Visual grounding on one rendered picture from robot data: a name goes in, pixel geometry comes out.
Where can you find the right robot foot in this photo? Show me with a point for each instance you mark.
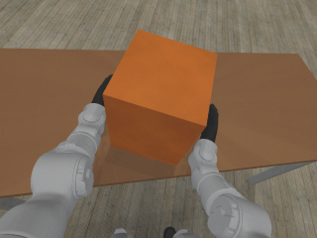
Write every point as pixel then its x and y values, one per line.
pixel 169 232

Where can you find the robot left upper arm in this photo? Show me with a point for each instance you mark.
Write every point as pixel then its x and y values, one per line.
pixel 59 181

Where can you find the robot left hand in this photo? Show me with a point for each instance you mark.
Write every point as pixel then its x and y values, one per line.
pixel 98 97

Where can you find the left robot forearm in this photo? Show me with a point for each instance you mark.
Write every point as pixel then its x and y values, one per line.
pixel 86 137

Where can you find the left robot shin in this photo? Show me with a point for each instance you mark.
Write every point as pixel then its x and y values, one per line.
pixel 120 230

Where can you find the right robot forearm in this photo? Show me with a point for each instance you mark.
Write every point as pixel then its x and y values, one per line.
pixel 205 176

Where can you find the table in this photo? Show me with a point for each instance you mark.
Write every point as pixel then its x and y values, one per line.
pixel 266 104

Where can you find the robot right hand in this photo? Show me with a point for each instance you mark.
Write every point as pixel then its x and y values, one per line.
pixel 210 132

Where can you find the carton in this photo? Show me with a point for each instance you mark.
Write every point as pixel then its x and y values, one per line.
pixel 157 101

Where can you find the robot right upper arm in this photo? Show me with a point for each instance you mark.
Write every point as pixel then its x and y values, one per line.
pixel 231 216

